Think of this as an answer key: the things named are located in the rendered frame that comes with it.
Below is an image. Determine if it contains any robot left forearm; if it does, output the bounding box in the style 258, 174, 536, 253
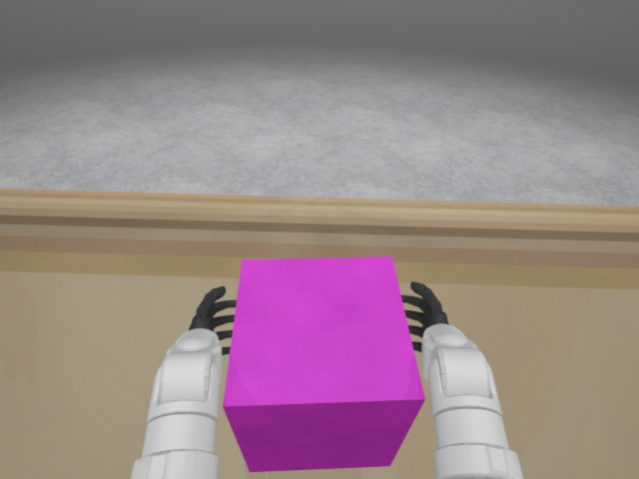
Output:
131, 328, 223, 479

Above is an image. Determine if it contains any carton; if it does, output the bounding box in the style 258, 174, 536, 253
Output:
223, 256, 425, 472

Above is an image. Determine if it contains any right robot hand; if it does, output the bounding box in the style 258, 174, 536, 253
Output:
401, 281, 449, 352

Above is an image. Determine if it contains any robot right forearm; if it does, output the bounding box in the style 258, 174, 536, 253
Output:
421, 323, 523, 479

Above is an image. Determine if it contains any left robot hand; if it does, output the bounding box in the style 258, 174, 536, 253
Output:
189, 286, 237, 355

